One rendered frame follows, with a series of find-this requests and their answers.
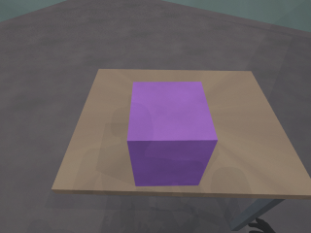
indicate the carton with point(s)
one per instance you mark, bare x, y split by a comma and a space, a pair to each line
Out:
171, 135

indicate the table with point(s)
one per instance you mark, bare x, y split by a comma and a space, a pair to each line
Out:
253, 157

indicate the robot right hand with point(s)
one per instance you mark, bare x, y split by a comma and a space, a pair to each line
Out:
262, 225

